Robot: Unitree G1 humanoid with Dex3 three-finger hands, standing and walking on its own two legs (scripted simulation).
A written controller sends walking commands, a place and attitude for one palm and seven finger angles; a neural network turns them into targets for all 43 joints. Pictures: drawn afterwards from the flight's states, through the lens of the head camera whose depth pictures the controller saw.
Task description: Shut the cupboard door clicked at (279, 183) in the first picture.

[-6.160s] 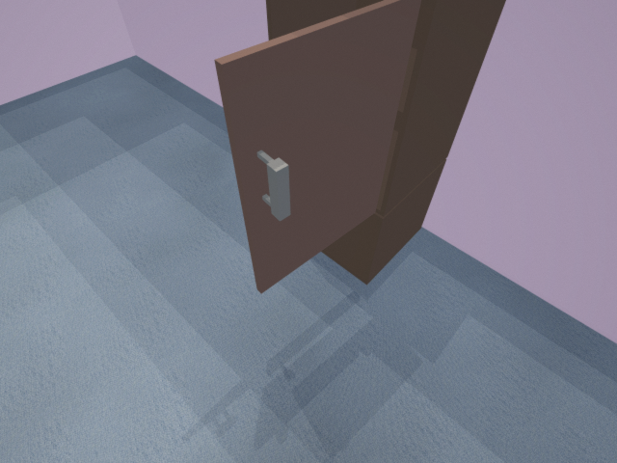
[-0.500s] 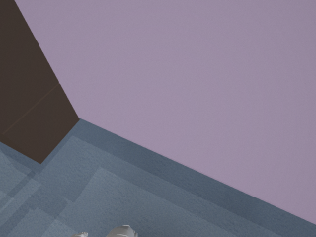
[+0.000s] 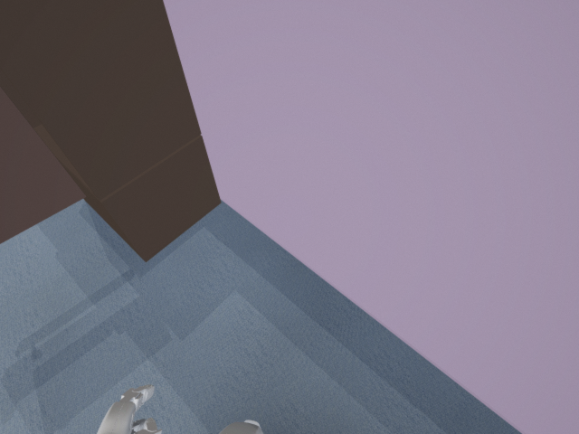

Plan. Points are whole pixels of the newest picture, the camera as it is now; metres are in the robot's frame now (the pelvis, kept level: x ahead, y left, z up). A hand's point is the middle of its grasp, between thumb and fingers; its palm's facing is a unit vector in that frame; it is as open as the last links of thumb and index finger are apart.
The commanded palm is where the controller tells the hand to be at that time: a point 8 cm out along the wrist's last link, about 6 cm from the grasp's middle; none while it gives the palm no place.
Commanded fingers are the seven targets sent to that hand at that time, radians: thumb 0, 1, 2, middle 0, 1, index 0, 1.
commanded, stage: turn to face it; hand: left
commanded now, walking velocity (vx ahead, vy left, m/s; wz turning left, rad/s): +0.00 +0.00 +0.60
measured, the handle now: out of the picture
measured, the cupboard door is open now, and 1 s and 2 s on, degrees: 84 84 84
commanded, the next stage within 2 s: take the last steps up to it in 0.96 s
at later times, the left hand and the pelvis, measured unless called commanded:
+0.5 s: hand out of the picture +0.02 +0.25 -0.16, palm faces +0.36 -0.90 -0.26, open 7.4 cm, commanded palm none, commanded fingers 0.00 0.90 0.90 -0.20 -0.30 -0.20 -0.30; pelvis +0.02 +0.01 +0.01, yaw +19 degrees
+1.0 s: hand out of the picture -0.01 +0.17 -0.17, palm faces +0.58 -0.78 -0.21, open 7.4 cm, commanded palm none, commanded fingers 0.00 0.90 0.90 -0.20 -0.30 -0.20 -0.30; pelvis +0.06 -0.01 +0.00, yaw +35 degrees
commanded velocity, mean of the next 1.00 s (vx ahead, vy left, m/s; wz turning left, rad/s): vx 0.00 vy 0.00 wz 0.49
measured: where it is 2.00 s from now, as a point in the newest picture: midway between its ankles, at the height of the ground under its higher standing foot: (225, 429)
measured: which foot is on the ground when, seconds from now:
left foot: up 0.00-0.30, down 0.32-0.68, up 0.70-1.00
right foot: down 0.00-0.32, up 0.34-0.68, down 0.70-1.00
